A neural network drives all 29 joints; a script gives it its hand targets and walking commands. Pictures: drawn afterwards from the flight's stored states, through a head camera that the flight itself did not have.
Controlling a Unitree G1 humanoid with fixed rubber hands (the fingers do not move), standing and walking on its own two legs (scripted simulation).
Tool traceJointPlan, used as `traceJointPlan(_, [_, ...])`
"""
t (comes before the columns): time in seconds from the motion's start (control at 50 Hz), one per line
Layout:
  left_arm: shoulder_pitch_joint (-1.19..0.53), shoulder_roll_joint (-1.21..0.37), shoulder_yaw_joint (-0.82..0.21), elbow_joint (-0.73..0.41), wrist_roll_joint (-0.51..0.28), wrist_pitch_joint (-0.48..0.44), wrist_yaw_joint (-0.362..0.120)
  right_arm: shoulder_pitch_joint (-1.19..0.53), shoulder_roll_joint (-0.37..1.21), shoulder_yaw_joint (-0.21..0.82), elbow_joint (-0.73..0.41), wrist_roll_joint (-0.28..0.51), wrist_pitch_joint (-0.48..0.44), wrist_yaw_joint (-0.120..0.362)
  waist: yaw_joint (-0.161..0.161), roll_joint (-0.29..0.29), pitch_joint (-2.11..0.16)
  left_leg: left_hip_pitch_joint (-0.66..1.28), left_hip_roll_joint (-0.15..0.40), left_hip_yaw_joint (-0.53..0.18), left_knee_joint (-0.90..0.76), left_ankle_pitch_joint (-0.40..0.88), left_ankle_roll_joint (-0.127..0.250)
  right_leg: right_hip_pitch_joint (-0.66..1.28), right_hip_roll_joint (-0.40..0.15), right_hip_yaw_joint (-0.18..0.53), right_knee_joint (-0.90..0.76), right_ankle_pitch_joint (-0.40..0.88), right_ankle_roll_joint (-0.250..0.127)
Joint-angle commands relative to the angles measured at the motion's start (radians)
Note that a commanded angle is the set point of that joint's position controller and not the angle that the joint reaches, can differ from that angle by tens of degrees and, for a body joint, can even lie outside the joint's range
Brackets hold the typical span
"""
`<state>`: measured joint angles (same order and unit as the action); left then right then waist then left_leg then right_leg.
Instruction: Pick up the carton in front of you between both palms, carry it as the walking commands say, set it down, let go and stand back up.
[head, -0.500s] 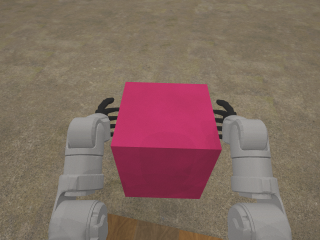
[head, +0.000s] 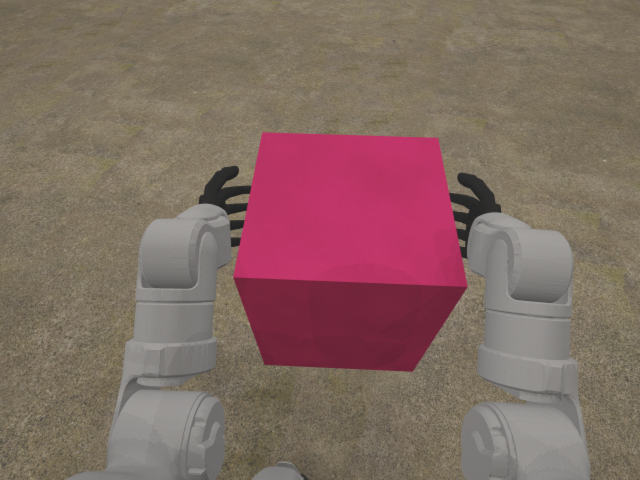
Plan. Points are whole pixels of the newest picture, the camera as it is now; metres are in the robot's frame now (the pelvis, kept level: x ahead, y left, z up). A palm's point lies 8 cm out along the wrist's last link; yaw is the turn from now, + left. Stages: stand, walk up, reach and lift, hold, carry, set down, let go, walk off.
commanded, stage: carry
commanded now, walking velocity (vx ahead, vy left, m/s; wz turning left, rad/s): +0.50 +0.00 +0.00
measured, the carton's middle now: (343, 261) +0.38 +0.04 +0.06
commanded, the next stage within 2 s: none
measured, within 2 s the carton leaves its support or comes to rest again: neither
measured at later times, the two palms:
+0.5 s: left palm (280, 114) +0.72 +0.20 +0.05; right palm (437, 135) +0.70 -0.10 +0.05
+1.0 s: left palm (285, 39) +1.01 +0.25 +0.07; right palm (409, 52) +1.02 -0.05 +0.06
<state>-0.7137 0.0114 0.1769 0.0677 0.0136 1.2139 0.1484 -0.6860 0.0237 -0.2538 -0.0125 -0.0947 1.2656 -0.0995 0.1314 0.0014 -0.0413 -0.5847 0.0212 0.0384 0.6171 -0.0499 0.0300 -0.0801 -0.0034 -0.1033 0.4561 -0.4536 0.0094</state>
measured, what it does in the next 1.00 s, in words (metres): goes down: left foot 0.06 m lower, then right foot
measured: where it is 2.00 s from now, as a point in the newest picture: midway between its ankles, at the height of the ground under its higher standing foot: (345, 212)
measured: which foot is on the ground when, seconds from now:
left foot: up 0.00-0.08, down 0.10-0.60, up 0.62-1.00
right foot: down 0.00-0.08, up 0.10-0.56, down 0.58-1.00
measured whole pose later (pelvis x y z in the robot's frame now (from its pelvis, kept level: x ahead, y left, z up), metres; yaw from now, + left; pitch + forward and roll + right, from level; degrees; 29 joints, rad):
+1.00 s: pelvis +0.70 +0.09 -0.04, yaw +2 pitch +5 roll +2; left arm -0.46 -0.11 0.22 -0.08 0.09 1.17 0.08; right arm -0.40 0.13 -0.20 -0.16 -0.13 1.19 -0.11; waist 0.02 0.00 -0.09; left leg -0.57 0.04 0.13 0.52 -0.05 -0.01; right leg -0.02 0.01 -0.12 0.26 -0.33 -0.06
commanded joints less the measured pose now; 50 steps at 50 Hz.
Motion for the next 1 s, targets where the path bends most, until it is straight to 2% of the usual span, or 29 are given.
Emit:
traceJointPlan(0.0, [-0.764, -1.059, -0.641, -0.132, -0.508, 0.016, -0.280, -0.660, 0.841, 0.569, -0.056, 0.312, -0.016, 0.133, -0.058, -0.121, -0.305, 0.193, -0.013, 0.050, -0.213, 0.295, 0.022, 0.139, -0.140, 0.101, 0.012, 0.697, -0.081])
traceJointPlan(0.02, [-0.759, -1.044, -0.627, -0.119, -0.500, 0.028, -0.275, -0.667, 0.817, 0.559, -0.053, 0.315, -0.001, 0.133, -0.097, -0.123, -0.341, 0.308, -0.008, 0.066, -0.218, 0.329, 0.027, 0.127, -0.131, 0.077, 0.107, 0.746, -0.068])
traceJointPlan(0.04, [-0.770, -1.027, -0.615, -0.108, -0.493, 0.043, -0.271, -0.673, 0.796, 0.547, -0.045, 0.321, 0.012, 0.135, -0.161, -0.097, -0.399, 0.485, -0.019, 0.102, -0.211, 0.334, 0.024, 0.080, -0.111, 0.024, 0.252, 0.785, -0.048])
traceJointPlan(0.06, [-0.789, -1.002, -0.599, -0.099, -0.482, 0.057, -0.267, -0.702, 0.775, 0.539, -0.049, 0.333, 0.027, 0.141, -0.216, -0.035, -0.422, 0.657, -0.004, 0.113, -0.193, 0.258, 0.004, -0.043, -0.078, -0.007, 0.450, 0.694, -0.027])
traceJointPlan(0.08, [-0.806, -0.976, -0.581, -0.076, -0.464, 0.071, -0.261, -0.743, 0.759, 0.530, -0.039, 0.351, 0.044, 0.149, -0.230, 0.083, -0.386, 0.763, 0.076, 0.006, -0.124, 0.213, -0.016, -0.253, -0.011, 0.024, 0.670, 0.197, -0.019])
traceJointPlan(0.1, [-0.823, -0.955, -0.558, -0.039, -0.451, 0.096, -0.251, -0.774, 0.744, 0.519, -0.008, 0.372, 0.063, 0.150, -0.168, 0.256, -0.421, 0.904, 0.204, -0.188, 0.074, 0.589, -0.015, -0.451, 0.020, 0.095, 0.839, -0.175, -0.016])
traceJointPlan(0.12, [-0.826, -0.938, -0.515, -0.030, -0.440, 0.124, -0.235, -0.808, 0.707, 0.508, 0.016, 0.376, 0.076, 0.148, -0.192, 0.390, -0.573, 0.983, 0.344, -0.516, -0.070, 0.190, 0.177, -0.595, 0.062, 0.142, 1.002, -0.139, -0.006])
traceJointPlan(0.14, [-0.878, -0.917, -0.504, -0.073, -0.431, 0.138, -0.218, -0.839, 0.778, 0.514, -0.009, 0.414, 0.085, 0.156, -0.194, 0.277, -0.514, 0.879, 0.327, -0.582, -0.188, -0.095, 0.201, -0.648, 0.017, 0.153, 0.986, -0.076, -0.017])
traceJointPlan(0.16, [-0.932, -0.941, -0.499, -0.097, -0.430, 0.143, -0.206, -0.916, 0.826, 0.524, -0.062, 0.451, 0.094, 0.166, -0.181, 0.153, -0.461, 0.775, 0.293, -0.532, -0.224, -0.112, 0.168, -0.626, -0.011, 0.156, 0.928, 0.001, -0.024])
traceJointPlan(0.18, [-0.946, -0.966, -0.487, -0.117, -0.420, 0.146, -0.197, -0.988, 0.874, 0.542, -0.099, 0.486, 0.100, 0.173, -0.171, 0.128, -0.454, 0.729, 0.296, -0.499, -0.210, 0.029, 0.162, -0.617, -0.029, 0.148, 0.903, 0.023, -0.018])
traceJointPlan(0.2, [-0.946, -0.983, -0.477, -0.123, -0.404, 0.147, -0.189, -1.016, 0.918, 0.552, -0.111, 0.514, 0.105, 0.180, -0.162, 0.100, -0.457, 0.694, 0.282, -0.430, -0.203, 0.136, 0.153, -0.603, -0.048, 0.142, 0.855, 0.055, -0.017])
traceJointPlan(0.24, [-0.893, -1.017, -0.462, -0.105, -0.364, 0.145, -0.176, -1.004, 0.981, 0.555, -0.106, 0.524, 0.106, 0.191, -0.168, 0.111, -0.478, 0.704, 0.244, -0.332, -0.192, 0.218, 0.145, -0.625, -0.053, 0.124, 0.804, 0.106, -0.023])
traceJointPlan(0.28, [-0.815, -1.049, -0.459, -0.057, -0.319, 0.133, -0.174, -0.942, 1.030, 0.556, -0.064, 0.506, 0.097, 0.204, -0.181, 0.115, -0.494, 0.788, 0.224, -0.278, -0.159, 0.366, 0.148, -0.717, -0.055, 0.097, 0.745, 0.122, -0.029])
traceJointPlan(0.36, [-0.718, -1.125, -0.500, 0.007, -0.268, 0.074, -0.196, -0.879, 1.120, 0.607, -0.023, 0.487, 0.039, 0.237, -0.211, 0.093, -0.468, 0.881, 0.183, -0.184, -0.141, 0.611, 0.118, -0.831, -0.029, 0.028, 0.609, 0.221, -0.047])
traceJointPlan(0.46, [-0.654, -1.152, -0.576, -0.035, -0.269, 0.000, -0.211, -0.834, 1.156, 0.699, -0.066, 0.514, -0.042, 0.253, -0.221, 0.091, -0.400, 0.853, 0.104, -0.062, -0.144, 0.757, 0.075, -0.672, 0.052, -0.087, 0.208, 0.462, -0.078])
traceJointPlan(0.5, [-0.618, -1.140, -0.601, -0.051, -0.271, -0.020, -0.215, -0.778, 1.147, 0.726, -0.068, 0.515, -0.067, 0.251, -0.198, 0.123, -0.421, 0.782, 0.099, -0.017, -0.087, 0.927, 0.049, -0.426, 0.112, -0.136, 0.066, 0.564, -0.105])
traceJointPlan(0.52, [-0.610, -1.130, -0.612, -0.064, -0.276, -0.028, -0.220, -0.754, 1.140, 0.739, -0.073, 0.513, -0.078, 0.250, -0.164, 0.156, -0.457, 0.736, 0.115, -0.004, -0.003, 0.958, 0.030, -0.267, 0.116, -0.126, 0.041, 0.586, -0.116])
traceJointPlan(0.54, [-0.609, -1.125, -0.623, -0.084, -0.284, -0.038, -0.225, -0.743, 1.132, 0.752, -0.080, 0.514, -0.088, 0.250, -0.100, 0.161, -0.510, 0.676, 0.116, 0.046, 0.144, 0.947, 0.003, -0.078, 0.102, -0.123, -0.009, 0.612, -0.122])
traceJointPlan(0.56, [-0.593, -1.117, -0.629, -0.096, -0.290, -0.046, -0.232, -0.752, 1.120, 0.768, -0.081, 0.517, -0.096, 0.252, -0.036, 0.095, -0.524, 0.518, 0.083, 0.070, 0.322, 0.755, -0.012, 0.133, 0.040, -0.070, -0.058, 0.644, -0.122])
traceJointPlan(0.58, [-0.576, -1.110, -0.633, -0.091, -0.303, -0.050, -0.243, -0.747, 1.115, 0.773, -0.074, 0.511, -0.100, 0.252, -0.054, -0.098, -0.558, 0.239, -0.015, 0.034, 0.507, -0.142, -0.009, 0.397, -0.184, 0.191, 0.106, 1.002, -0.174])
traceJointPlan(0.6, [-0.536, -1.061, -0.614, -0.051, -0.293, -0.053, -0.247, -0.675, 1.114, 0.762, -0.029, 0.496, -0.092, 0.248, -0.056, -0.256, -0.697, -0.049, -0.134, -0.064, 0.859, -0.547, -0.047, 0.637, -0.387, 0.624, 0.082, 0.910, -0.399])
traceJointPlan(0.62, [-0.491, -1.098, -0.632, -0.041, -0.324, -0.051, -0.257, -0.636, 1.083, 0.746, -0.031, 0.470, -0.096, 0.236, -0.042, -0.177, -0.714, -0.146, -0.075, -0.127, 0.945, -0.492, -0.014, 0.626, -0.376, 0.658, 0.025, 0.633, -0.411])
traceJointPlan(0.64, [-0.534, -1.132, -0.664, -0.088, -0.362, -0.055, -0.268, -0.645, 1.079, 0.739, -0.055, 0.449, -0.102, 0.225, -0.051, -0.123, -0.630, -0.183, -0.038, -0.119, 0.891, -0.430, 0.002, 0.518, -0.327, 0.574, -0.027, 0.589, -0.352])
traceJointPlan(0.66, [-0.606, -1.157, -0.693, -0.136, -0.408, -0.055, -0.279, -0.656, 1.070, 0.722, -0.078, 0.432, -0.107, 0.213, -0.076, -0.033, -0.560, -0.175, -0.020, -0.097, 0.801, -0.385, 0.002, 0.418, -0.305, 0.500, -0.057, 0.623, -0.299])
traceJointPlan(0.7, [-0.685, -1.191, -0.731, -0.191, -0.474, -0.056, -0.292, -0.627, 1.047, 0.695, -0.096, 0.396, -0.113, 0.189, -0.103, 0.014, -0.514, -0.100, 0.011, -0.080, 0.669, -0.338, -0.007, 0.261, -0.276, 0.418, -0.097, 0.580, -0.253])
traceJointPlan(0.74, [-0.684, -1.193, -0.737, -0.206, -0.494, -0.056, -0.298, -0.571, 1.041, 0.689, -0.086, 0.369, -0.116, 0.176, -0.109, -0.012, -0.495, -0.077, 0.020, -0.047, 0.532, -0.329, -0.022, 0.213, -0.260, 0.358, -0.125, 0.582, -0.232])
traceJointPlan(0.78, [-0.629, -1.184, -0.723, -0.196, -0.483, -0.051, -0.304, -0.513, 1.039, 0.694, -0.075, 0.347, -0.116, 0.170, -0.097, -0.051, -0.470, -0.094, 0.027, -0.007, 0.379, -0.312, -0.041, 0.226, -0.257, 0.294, -0.134, 0.706, -0.222])
traceJointPlan(0.84, [-0.502, -1.167, -0.692, -0.171, -0.439, -0.038, -0.317, -0.431, 1.055, 0.717, -0.082, 0.332, -0.113, 0.169, -0.093, -0.098, -0.432, -0.082, 0.026, 0.043, 0.174, -0.158, -0.057, 0.261, -0.224, 0.191, -0.137, 0.877, -0.180])
traceJointPlan(0.98, [-0.113, -1.113, -0.660, -0.181, -0.291, -0.010, -0.328, -0.225, 1.095, 0.806, -0.178, 0.357, -0.071, 0.214, -0.098, -0.169, -0.308, 0.062, -0.035, 0.176, -0.199, 0.068, -0.037, 0.325, -0.167, 0.014, -0.111, 1.080, -0.111])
